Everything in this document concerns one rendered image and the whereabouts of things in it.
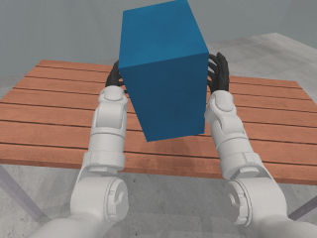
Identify table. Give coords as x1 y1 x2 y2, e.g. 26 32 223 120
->
0 59 317 222

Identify robot left upper arm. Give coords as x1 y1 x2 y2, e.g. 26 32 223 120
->
26 177 129 238

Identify robot left forearm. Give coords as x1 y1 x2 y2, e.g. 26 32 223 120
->
70 85 128 211

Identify robot right hand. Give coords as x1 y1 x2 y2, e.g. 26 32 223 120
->
207 53 230 95

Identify robot right upper arm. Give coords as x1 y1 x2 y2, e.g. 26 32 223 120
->
223 177 317 238

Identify robot right forearm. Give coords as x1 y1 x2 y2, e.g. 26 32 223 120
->
204 90 287 208

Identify carton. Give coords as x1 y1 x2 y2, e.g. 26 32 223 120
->
118 0 209 142

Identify robot left hand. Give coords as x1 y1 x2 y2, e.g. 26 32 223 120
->
105 60 128 94

